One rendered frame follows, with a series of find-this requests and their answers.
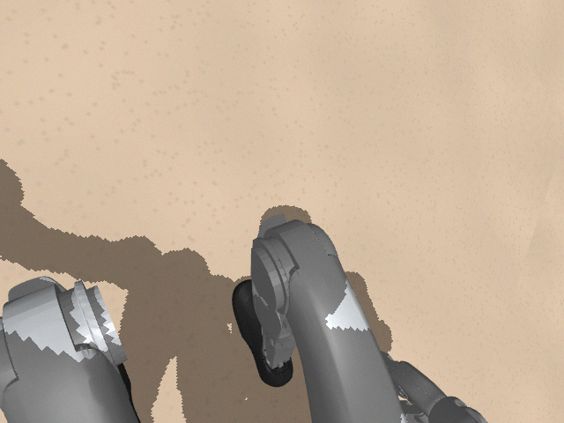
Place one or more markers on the right robot hand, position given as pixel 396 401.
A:
pixel 412 385

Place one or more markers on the right robot foot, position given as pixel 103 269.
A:
pixel 251 332

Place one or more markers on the left robot foot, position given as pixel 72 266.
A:
pixel 127 384

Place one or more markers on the right robot arm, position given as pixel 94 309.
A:
pixel 453 410

